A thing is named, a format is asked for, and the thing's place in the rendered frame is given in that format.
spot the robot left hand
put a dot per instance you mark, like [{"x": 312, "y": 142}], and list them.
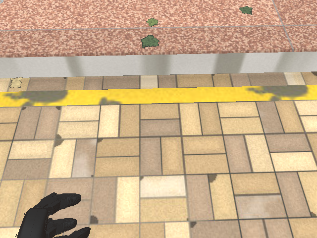
[{"x": 37, "y": 224}]

